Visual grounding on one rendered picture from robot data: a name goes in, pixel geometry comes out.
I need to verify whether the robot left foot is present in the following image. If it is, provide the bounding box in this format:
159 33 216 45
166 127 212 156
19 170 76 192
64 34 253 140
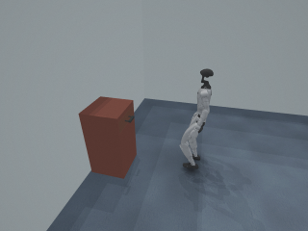
183 163 199 169

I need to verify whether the left robot shin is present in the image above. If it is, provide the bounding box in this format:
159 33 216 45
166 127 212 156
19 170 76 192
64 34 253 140
179 143 195 166

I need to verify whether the robot left hand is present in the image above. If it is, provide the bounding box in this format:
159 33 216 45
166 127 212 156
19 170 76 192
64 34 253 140
187 129 198 143

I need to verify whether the robot left forearm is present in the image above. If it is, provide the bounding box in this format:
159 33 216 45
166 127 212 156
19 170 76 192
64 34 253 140
193 110 208 132

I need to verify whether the handle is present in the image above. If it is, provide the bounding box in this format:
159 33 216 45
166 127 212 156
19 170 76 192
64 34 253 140
125 115 134 123

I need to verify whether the robot left upper arm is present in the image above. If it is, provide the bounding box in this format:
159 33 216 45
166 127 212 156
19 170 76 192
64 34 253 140
200 90 210 113

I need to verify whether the cabinet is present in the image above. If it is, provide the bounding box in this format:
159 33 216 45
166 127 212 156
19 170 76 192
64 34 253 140
78 96 137 179

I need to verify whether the drawer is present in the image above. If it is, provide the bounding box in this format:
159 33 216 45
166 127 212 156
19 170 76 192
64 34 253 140
118 106 134 133

